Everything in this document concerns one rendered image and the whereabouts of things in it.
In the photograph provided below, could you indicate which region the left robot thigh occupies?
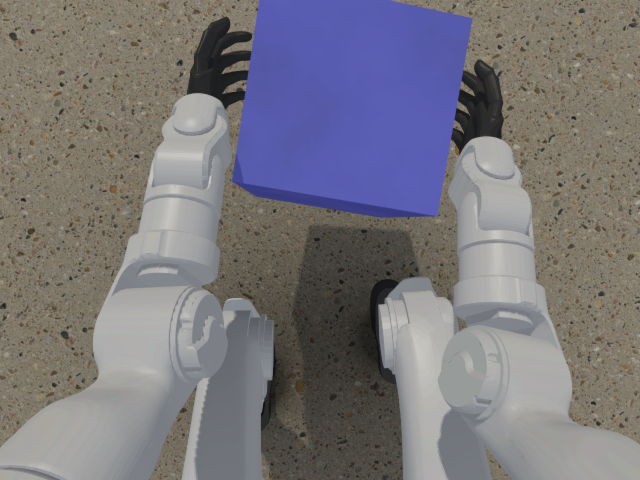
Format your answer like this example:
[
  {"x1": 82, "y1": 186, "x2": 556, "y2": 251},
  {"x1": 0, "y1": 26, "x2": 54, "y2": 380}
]
[{"x1": 181, "y1": 310, "x2": 274, "y2": 480}]

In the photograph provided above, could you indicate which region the robot right hand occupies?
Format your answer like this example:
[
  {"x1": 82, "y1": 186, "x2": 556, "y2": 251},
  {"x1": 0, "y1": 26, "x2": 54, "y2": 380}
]
[{"x1": 451, "y1": 59, "x2": 504, "y2": 155}]

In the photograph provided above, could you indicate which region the robot left upper arm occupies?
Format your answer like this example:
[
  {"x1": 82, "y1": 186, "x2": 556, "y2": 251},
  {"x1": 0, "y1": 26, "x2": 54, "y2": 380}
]
[{"x1": 0, "y1": 285, "x2": 228, "y2": 480}]

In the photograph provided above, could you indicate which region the right robot shin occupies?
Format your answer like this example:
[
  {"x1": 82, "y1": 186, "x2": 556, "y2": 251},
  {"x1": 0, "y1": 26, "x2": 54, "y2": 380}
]
[{"x1": 387, "y1": 277, "x2": 459, "y2": 370}]

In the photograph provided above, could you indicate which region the carton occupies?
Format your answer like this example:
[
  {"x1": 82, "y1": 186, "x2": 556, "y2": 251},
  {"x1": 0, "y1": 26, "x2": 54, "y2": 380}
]
[{"x1": 232, "y1": 0, "x2": 473, "y2": 218}]

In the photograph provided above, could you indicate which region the robot right forearm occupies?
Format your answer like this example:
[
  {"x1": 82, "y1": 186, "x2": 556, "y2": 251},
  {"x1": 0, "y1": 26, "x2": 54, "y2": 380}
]
[{"x1": 448, "y1": 136, "x2": 572, "y2": 381}]

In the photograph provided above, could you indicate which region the robot left forearm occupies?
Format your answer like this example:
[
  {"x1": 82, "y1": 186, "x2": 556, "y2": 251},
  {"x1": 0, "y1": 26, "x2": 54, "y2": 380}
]
[{"x1": 93, "y1": 93, "x2": 232, "y2": 364}]

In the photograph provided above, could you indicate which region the robot left hand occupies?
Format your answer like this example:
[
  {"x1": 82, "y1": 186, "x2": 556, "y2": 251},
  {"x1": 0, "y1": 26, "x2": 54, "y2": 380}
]
[{"x1": 187, "y1": 17, "x2": 252, "y2": 110}]

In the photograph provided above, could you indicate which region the robot right upper arm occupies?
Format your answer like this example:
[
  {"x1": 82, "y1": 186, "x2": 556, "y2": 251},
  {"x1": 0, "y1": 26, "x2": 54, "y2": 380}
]
[{"x1": 438, "y1": 325, "x2": 640, "y2": 480}]

